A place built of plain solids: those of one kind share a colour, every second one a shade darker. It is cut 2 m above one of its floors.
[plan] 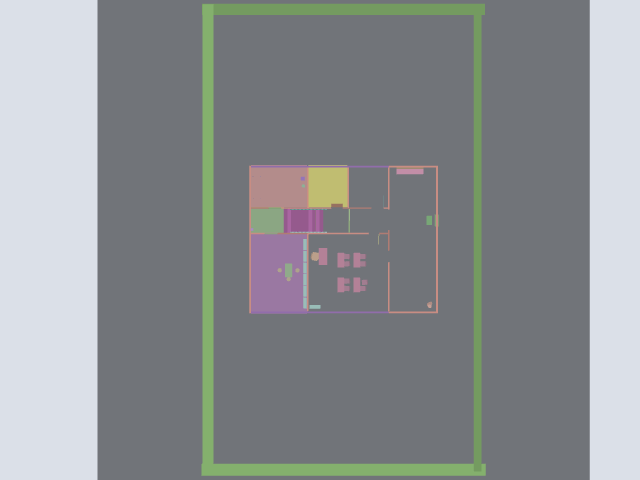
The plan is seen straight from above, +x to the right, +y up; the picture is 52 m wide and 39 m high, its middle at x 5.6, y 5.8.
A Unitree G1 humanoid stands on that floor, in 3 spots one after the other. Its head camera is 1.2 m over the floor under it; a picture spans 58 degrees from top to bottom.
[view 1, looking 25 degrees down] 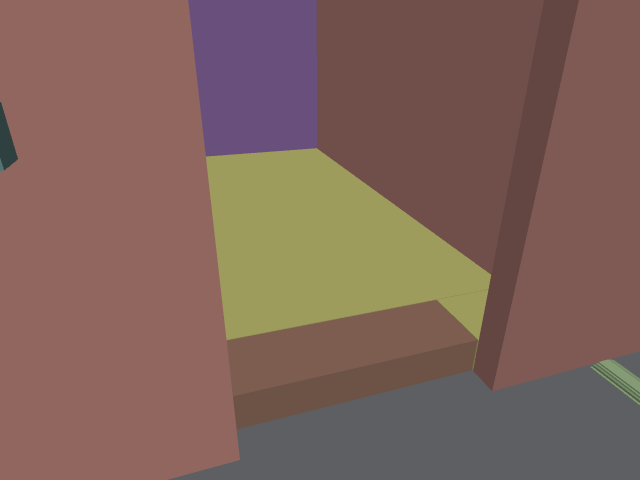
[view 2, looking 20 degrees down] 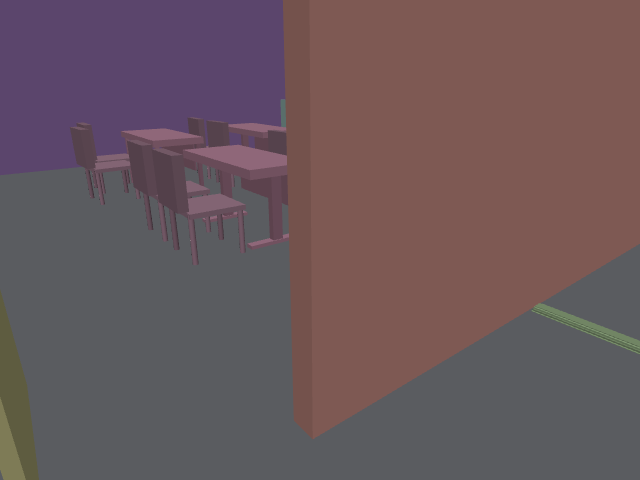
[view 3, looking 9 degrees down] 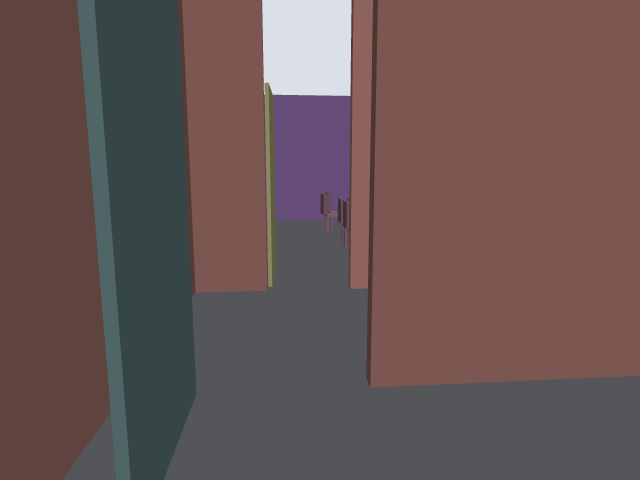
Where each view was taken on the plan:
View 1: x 6.46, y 7.36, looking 72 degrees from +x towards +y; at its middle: meet_level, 2.49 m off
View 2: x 10.29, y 7.36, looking -128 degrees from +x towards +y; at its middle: wall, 1.31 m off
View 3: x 10.26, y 10.69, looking -95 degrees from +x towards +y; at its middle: ground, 7.67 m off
